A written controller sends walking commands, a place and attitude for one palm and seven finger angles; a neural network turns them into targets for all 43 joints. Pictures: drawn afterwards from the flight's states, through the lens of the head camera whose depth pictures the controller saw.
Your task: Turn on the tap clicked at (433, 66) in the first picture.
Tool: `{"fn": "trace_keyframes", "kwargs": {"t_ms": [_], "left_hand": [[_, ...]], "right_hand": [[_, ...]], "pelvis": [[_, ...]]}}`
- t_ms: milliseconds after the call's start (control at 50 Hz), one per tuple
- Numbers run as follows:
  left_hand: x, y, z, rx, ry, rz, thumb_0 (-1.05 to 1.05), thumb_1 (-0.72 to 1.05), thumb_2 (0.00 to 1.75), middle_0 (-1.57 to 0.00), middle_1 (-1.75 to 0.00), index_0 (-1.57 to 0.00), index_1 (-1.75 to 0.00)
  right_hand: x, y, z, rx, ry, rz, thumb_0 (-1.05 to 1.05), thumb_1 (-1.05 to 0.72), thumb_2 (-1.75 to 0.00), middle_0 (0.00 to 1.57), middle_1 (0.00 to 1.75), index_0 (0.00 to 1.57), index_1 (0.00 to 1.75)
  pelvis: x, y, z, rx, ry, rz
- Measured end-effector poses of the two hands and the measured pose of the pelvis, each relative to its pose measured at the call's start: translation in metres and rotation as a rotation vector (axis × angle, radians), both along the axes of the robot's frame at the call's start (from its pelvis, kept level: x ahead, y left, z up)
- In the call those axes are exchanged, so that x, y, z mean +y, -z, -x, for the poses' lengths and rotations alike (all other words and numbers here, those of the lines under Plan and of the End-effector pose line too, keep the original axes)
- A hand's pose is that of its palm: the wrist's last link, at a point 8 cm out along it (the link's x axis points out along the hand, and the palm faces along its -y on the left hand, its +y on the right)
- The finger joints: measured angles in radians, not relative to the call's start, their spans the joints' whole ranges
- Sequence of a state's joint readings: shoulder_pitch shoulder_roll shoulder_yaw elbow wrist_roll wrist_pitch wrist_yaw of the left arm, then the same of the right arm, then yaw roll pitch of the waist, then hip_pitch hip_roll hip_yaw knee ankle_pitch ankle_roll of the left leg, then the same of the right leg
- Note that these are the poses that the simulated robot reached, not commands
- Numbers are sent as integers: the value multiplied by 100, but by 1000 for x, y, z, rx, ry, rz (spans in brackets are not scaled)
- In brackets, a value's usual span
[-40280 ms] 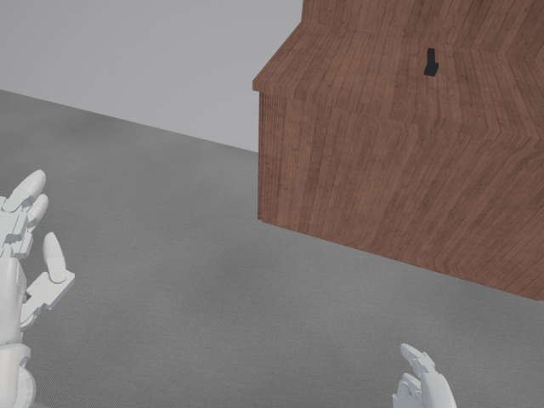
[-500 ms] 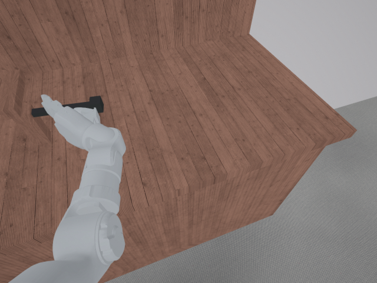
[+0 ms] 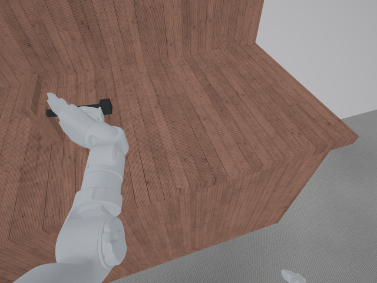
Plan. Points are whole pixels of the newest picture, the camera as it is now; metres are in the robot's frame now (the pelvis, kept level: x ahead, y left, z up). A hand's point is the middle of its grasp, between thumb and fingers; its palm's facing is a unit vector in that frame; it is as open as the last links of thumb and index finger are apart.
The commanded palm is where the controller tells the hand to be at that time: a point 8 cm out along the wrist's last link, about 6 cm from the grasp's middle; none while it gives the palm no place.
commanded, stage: lift the hand up off the lever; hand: left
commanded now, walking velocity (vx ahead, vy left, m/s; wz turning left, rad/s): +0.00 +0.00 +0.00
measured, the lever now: (105, 106) +0.50 +0.23 +0.10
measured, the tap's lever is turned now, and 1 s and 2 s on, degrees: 81 81 81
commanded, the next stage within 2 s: draw the hand back beside the body in 1.22 s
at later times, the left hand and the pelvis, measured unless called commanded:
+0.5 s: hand (100, 107) +0.44 +0.21 +0.16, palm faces +0.82 -0.57 -0.06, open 7.8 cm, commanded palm +0.38 +0.22 +0.16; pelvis -0.01 +0.00 +0.00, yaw -1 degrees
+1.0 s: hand (94, 104) +0.42 +0.21 +0.18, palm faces +0.82 -0.58 -0.02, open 7.8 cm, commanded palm +0.36 +0.22 +0.18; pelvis +0.00 +0.00 +0.01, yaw -1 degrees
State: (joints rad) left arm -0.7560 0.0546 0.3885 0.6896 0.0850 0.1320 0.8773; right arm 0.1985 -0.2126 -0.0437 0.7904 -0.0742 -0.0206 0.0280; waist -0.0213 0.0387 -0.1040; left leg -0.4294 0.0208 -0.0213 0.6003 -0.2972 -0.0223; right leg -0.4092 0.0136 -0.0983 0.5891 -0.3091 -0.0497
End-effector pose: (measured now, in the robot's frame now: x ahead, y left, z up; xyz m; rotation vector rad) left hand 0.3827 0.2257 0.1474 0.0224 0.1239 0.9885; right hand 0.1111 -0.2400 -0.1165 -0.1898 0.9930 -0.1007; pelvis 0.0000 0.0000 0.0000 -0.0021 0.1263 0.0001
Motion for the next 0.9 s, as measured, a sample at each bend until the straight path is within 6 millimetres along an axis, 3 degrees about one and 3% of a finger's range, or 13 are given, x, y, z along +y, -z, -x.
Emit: {"fn": "trace_keyframes", "kwargs": {"t_ms": [240,460,720,900], "left_hand": [[0,-5,8,-6,7,16,1,90,90,-15,-15,-15,-15],[-6,-16,3,-14,25,15,1,90,90,-15,-15,-15,-15],[-5,-26,1,-37,28,8,1,90,90,-15,-15,-15,-15],[-7,-27,9,-26,46,43,1,90,90,-15,-15,-15,-15]], "right_hand": [[-8,-2,10,-3,19,12,1,-91,-90,20,30,20,30],[-2,-2,11,-14,23,2,1,-91,-90,20,30,20,30],[4,-3,2,-25,12,-12,1,-91,-90,20,30,20,30],[6,-10,-18,-68,10,-20,1,-91,-90,20,30,20,30]], "pelvis": [[-2,-2,5,-17,2,-2],[0,-3,7,-20,9,-4],[3,-5,1,-24,16,-4],[3,-8,-4,-53,20,-6]]}}
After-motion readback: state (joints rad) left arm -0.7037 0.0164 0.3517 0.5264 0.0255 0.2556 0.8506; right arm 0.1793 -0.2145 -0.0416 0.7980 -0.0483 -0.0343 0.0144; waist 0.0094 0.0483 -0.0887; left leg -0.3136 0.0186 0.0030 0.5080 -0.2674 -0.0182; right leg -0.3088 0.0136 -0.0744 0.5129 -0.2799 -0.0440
